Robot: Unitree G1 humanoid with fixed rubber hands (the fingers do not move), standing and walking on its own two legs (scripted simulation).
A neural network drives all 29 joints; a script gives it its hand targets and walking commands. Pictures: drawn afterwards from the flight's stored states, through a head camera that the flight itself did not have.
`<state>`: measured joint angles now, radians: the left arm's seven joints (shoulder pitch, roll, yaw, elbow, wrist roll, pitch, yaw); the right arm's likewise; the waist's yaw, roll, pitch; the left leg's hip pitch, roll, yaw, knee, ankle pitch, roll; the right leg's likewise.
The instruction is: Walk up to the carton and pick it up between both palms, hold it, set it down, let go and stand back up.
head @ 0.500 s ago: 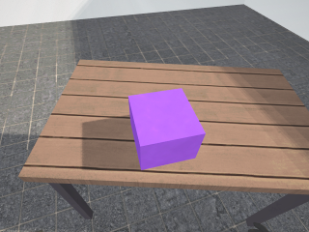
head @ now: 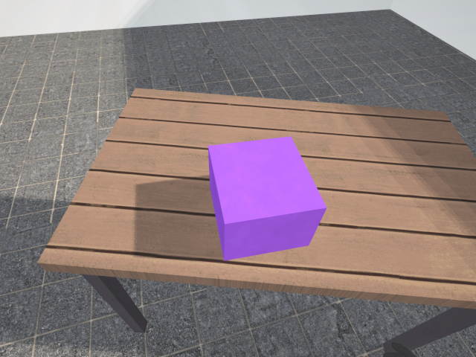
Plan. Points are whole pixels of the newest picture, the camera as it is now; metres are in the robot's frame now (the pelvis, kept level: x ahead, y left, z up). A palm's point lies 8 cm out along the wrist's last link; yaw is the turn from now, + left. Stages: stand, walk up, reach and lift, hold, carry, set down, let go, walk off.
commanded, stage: walk up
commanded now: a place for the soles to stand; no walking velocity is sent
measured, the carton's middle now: (258, 196) +0.44 -0.04 -0.02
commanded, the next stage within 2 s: reach and lift in 0.02 s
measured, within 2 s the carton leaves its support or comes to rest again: neither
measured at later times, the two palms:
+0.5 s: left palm (93, 356) +0.15 +0.23 -0.06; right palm out of the picture +0.08 -0.36 -0.05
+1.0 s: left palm (115, 345) +0.16 +0.19 -0.03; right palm out of the picture +0.12 -0.33 -0.02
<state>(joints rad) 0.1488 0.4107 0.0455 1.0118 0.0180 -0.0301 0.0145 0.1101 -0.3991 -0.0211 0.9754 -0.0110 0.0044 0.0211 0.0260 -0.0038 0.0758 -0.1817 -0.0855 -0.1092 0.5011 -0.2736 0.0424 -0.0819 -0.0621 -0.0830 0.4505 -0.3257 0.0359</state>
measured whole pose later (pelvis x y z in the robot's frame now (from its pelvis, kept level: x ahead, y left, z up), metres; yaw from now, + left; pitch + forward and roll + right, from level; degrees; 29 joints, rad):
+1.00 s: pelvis -0.02 -0.03 +0.01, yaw -7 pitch -3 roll +0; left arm 0.32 0.17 0.06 0.17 0.01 0.25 0.13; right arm 0.22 -0.40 -0.03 0.54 0.16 -0.07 0.20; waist 0.04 -0.02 0.03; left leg -0.09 0.03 0.03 0.30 -0.16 -0.02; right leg -0.06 0.02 -0.02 0.30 -0.19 -0.03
